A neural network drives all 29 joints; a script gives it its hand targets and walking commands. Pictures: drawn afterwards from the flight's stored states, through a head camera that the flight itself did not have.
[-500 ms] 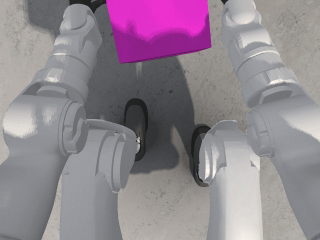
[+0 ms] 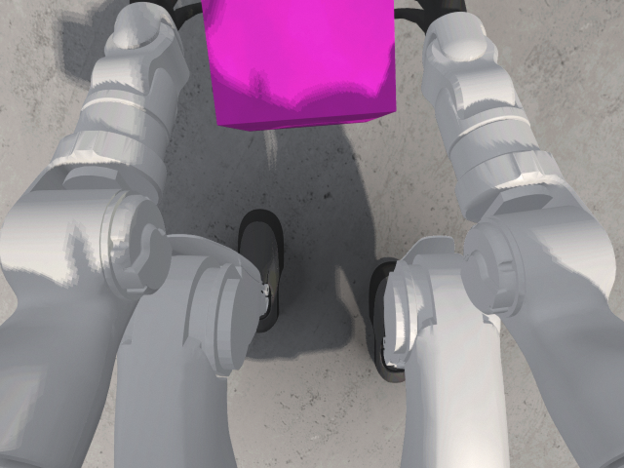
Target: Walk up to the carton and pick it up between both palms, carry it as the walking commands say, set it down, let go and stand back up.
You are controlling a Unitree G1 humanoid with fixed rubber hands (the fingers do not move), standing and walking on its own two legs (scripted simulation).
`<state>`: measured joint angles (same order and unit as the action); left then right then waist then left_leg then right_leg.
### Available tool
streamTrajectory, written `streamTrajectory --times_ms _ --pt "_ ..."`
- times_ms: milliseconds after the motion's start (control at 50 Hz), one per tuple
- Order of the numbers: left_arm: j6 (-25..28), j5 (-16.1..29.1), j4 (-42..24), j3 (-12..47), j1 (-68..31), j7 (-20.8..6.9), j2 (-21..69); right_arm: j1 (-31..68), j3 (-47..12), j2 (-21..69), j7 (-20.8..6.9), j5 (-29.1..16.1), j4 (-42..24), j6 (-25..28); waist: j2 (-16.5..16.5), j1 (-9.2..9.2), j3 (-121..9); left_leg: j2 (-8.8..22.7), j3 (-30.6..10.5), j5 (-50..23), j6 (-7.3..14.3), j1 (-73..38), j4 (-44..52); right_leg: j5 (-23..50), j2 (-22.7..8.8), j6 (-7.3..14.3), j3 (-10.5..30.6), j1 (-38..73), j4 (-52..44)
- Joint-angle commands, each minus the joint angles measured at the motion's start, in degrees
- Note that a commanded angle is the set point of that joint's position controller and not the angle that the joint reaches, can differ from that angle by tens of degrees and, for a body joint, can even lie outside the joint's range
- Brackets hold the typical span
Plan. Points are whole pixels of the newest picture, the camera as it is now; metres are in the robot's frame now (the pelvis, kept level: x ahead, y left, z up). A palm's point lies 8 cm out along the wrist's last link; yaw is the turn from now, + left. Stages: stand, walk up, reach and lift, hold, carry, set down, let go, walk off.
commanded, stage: reach and lift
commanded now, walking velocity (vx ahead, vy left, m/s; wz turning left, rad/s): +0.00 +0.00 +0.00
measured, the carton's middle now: (301, 43) +0.52 +0.06 -0.25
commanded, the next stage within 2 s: none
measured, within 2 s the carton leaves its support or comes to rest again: leaves its support in 0.02 s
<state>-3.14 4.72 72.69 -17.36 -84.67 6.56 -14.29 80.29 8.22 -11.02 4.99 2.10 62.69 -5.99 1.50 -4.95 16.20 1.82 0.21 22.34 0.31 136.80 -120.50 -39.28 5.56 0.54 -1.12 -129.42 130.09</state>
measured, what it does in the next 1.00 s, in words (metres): stands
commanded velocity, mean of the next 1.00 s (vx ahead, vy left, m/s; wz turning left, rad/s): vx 0.00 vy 0.00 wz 0.00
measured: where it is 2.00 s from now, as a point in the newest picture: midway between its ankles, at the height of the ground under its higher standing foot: (325, 316)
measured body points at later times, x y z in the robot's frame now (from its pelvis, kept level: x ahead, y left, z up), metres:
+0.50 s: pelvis +0.00 +0.00 +0.01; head +0.34 -0.01 +0.30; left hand +0.52 +0.20 -0.12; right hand +0.55 -0.07 -0.15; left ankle +0.15 +0.13 -0.33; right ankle +0.08 -0.10 -0.33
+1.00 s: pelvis +0.00 +0.01 +0.05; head +0.32 +0.02 +0.36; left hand +0.51 +0.19 -0.07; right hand +0.55 -0.07 -0.08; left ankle +0.15 +0.13 -0.33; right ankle +0.08 -0.10 -0.33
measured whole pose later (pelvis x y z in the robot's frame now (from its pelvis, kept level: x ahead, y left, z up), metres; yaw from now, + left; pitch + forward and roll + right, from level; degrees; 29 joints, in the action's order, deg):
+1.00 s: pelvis +0.00 +0.01 +0.05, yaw -3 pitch +43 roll -2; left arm -13.9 -10.4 39.5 -30.6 -66.5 10.2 2.3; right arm 73.6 13.7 -6.1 8.6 7.9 53.6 -15.4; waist -1.4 -6.7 2.9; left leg -1.3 -2.9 23.0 -1.6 132.8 -113.0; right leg -36.8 7.1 -0.9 -0.9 -125.9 119.7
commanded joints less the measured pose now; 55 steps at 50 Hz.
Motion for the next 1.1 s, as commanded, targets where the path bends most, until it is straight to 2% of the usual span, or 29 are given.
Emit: streamTrajectory --times_ms 0,100,220,280,340,360,420,500,640,800,1080 --pt "-1.0 -0.2 -7.3 8.1 -13.4 -13.5 53.8 28.1 -13.8 46.5 -12.9 -2.1 -10.5 2.1 -9.9 -2.1 -52.7 -7.8 0.6 -15.5 0.9 -39.5 0.1 17.1 3.3 0.2 1.6 10.0 -15.9" --pt "-1.8 -0.2 -8.6 8.1 -11.8 -13.8 56.0 28.8 -15.9 48.5 -13.0 -3.4 -13.0 1.9 -10.7 -3.07 -55.6 -7.8 1.0 -17.0 1.1 -40.2 -0.6 19.4 3.5 -0.1 1.7 12.0 -15.7" --pt "-2.6 1.2 -10.9 9.6 -10.5 -13.4 59.0 33.4 -20.4 50.3 -11.6 -7.3 -19.9 2.3 -11.5 -4.65 -65.3 -7.6 1.8 -19.9 1.2 -43.8 -0.8 23.0 3.7 -0.7 1.9 18.8 -15.8" --pt "-3.6 1.6 -12.1 10.3 -10.5 -13.5 60.7 34.6 -21.5 50.9 -10.6 -7.8 -21.8 1.9 -11.7 -4.54 -69.2 -7.5 2.2 -19.9 1.0 -44.3 -0.3 23.7 3.7 -0.9 2.0 22.5 -16.4" --pt "-4.6 1.6 -13.9 10.6 -12.5 -13.8 61.4 33.9 -20.1 50.9 -9.9 -6.1 -21.0 0.9 -11.9 -3.11 -70.3 -7.5 2.4 -17.8 0.6 -43.5 0.5 21.2 3.7 -0.8 1.6 23.5 -17.6" --pt "-5.1 1.1 -14.7 11.1 -12.8 -13.9 62.1 33.0 -19.6 51.1 -9.8 -5.1 -19.8 0.5 -11.1 -3.13 -70.1 -7.5 2.7 -16.8 0.2 -43.3 1.4 20.7 3.8 -0.6 1.7 24.1 -18.0" --pt "-5.9 1.1 -18.7 11.6 -14.7 -14.3 63.2 30.8 -18.2 53.8 -9.4 -3.9 -19.0 -0.7 -11.1 -1.88 -71.4 -8.0 3.1 -16.6 -0.3 -42.7 2.0 21.6 4.3 -0.6 1.6 25.0 -18.3" --pt "-7.0 -0.2 -22.0 12.4 -17.3 -14.0 63.8 32.1 -17.6 55.5 -9.4 -3.3 -19.2 -1.5 -9.8 -2.35 -73.6 -8.3 3.5 -15.8 -0.6 -44.8 3.2 19.8 4.7 -0.4 1.1 24.5 -19.0" --pt "-9.3 -5.5 -22.7 11.8 -16.7 -13.5 66.0 31.9 -14.4 57.0 -11.1 -1.5 -16.7 -3.0 -6.7 -3.23 -72.0 -9.0 3.6 -11.8 -0.8 -48.5 6.4 13.6 5.6 0.1 -0.8 18.8 -21.2" --pt "-11.0 -8.7 -26.2 13.3 -17.3 -13.2 68.4 30.6 -12.3 59.5 -12.2 -0.3 -15.0 -4.4 -4.4 -3.25 -76.2 -9.4 3.6 -11.2 -1.2 -53.8 9.4 12.4 6.2 0.1 -1.8 17.6 -23.4" --pt "-12.6 -8.8 -31.8 19.2 -16.8 -13.1 71.9 30.1 -16.3 65.1 -11.8 -1.6 -19.3 -5.5 -4.7 -3.39 -84.9 -9.4 3.3 -15.8 -1.7 -60.4 12.9 16.2 6.5 -1.1 -1.8 23.2 -26.2"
